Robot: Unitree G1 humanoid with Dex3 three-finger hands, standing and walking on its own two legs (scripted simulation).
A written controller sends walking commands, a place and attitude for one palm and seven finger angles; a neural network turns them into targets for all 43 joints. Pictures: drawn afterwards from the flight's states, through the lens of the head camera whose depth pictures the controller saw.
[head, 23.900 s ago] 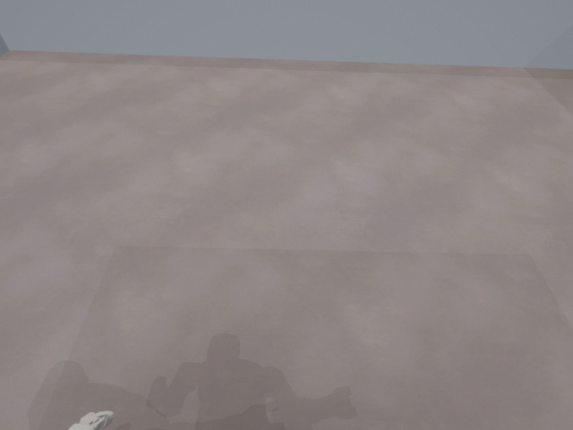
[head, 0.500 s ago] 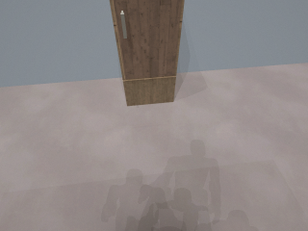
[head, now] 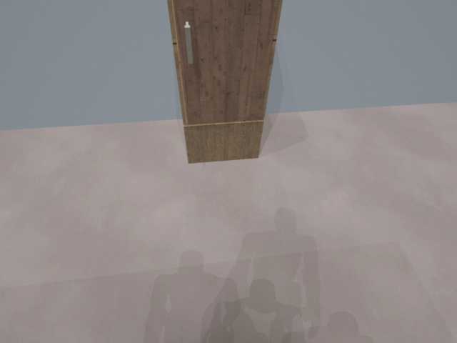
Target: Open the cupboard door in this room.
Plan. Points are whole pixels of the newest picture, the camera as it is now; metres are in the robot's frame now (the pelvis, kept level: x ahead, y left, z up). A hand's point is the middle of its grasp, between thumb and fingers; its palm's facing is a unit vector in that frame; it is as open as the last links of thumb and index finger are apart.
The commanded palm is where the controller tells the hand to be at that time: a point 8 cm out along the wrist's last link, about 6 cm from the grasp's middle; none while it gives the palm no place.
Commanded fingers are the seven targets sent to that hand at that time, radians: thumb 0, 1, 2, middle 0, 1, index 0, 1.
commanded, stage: stand and wait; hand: left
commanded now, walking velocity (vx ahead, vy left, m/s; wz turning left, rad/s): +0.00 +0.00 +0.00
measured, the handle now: (188, 43) +1.13 +0.24 -0.03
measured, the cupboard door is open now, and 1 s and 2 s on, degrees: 0 0 0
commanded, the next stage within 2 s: look at it before walking up in 0.40 s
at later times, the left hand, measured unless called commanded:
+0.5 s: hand out of the picture +0.02 +0.16 -0.18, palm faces +0.03 -0.98 -0.19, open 7.3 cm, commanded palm none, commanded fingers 0.00 0.90 0.90 -0.20 -0.30 -0.20 -0.30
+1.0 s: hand out of the picture +0.00 +0.15 -0.18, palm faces +0.03 -0.98 -0.18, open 7.4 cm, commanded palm none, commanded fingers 0.00 0.90 0.90 -0.20 -0.30 -0.20 -0.30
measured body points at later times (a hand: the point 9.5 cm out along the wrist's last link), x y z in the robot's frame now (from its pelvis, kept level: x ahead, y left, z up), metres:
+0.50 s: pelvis +0.02 -0.01 +0.00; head +0.04 +0.00 +0.45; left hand +0.02 +0.22 -0.17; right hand +0.00 -0.21 -0.17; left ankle -0.04 +0.09 -0.74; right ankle +0.02 -0.14 -0.74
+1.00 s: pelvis +0.01 -0.01 +0.00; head +0.02 -0.01 +0.45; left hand +0.00 +0.20 -0.16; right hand +0.00 -0.23 -0.16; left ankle -0.04 +0.09 -0.74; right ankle +0.02 -0.14 -0.74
